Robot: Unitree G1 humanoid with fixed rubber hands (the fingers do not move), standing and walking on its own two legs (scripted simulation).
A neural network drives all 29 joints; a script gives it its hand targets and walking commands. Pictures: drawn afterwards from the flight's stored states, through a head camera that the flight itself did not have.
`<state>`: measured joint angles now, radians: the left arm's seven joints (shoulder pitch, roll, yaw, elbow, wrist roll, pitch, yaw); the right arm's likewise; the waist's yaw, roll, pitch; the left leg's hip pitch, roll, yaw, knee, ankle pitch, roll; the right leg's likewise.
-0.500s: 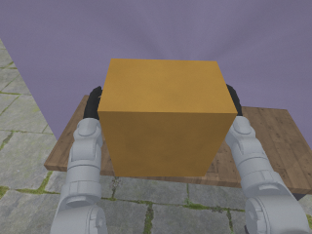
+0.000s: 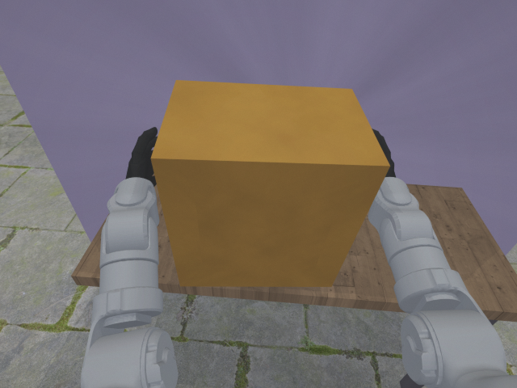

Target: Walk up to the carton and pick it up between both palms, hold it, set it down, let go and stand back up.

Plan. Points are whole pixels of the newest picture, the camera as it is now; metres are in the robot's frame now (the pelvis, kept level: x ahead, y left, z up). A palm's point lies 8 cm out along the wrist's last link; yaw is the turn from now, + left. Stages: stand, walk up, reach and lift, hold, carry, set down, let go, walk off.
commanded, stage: reach and lift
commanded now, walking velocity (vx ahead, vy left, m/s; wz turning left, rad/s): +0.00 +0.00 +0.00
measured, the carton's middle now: (261, 193) +0.39 +0.00 +0.13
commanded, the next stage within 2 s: hold in 1.18 s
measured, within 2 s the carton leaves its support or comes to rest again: neither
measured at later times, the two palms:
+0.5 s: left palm (136, 169) +0.37 +0.18 +0.21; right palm (386, 161) +0.37 -0.18 +0.21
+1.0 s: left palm (135, 158) +0.37 +0.18 +0.22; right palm (393, 148) +0.37 -0.19 +0.23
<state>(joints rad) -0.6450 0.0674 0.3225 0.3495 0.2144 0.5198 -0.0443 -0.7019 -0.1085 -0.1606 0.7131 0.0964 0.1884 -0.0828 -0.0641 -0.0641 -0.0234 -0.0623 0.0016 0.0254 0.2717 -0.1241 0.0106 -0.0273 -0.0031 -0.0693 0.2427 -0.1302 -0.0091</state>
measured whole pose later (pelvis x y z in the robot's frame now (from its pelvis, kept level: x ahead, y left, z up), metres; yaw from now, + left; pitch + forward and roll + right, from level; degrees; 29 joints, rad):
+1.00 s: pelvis +0.00 +0.00 +0.00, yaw +0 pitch -6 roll -1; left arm -0.69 0.08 0.35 0.23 0.24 0.72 -0.06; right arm -0.81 -0.17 -0.06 0.67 0.24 0.38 -0.13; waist -0.09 -0.05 -0.07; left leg -0.05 0.01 0.02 0.29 -0.14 0.01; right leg 0.00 0.01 -0.06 0.24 -0.13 -0.01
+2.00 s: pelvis +0.00 -0.01 +0.00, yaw +0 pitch -5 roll -1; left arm -0.75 0.11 0.36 0.24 0.23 0.83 -0.07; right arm -0.92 -0.21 -0.03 0.70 0.29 0.49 -0.15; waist -0.09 -0.04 -0.12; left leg -0.07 0.01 0.00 0.30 -0.14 0.00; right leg -0.01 0.02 -0.05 0.23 -0.12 -0.02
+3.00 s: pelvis +0.00 -0.01 +0.00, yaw +0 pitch -5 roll -1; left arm -0.75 0.10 0.37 0.23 0.24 0.83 -0.08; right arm -0.91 -0.21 -0.02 0.67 0.29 0.51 -0.17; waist -0.09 -0.04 -0.12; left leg -0.06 0.01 -0.01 0.30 -0.14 0.00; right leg -0.01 0.03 -0.04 0.23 -0.13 -0.02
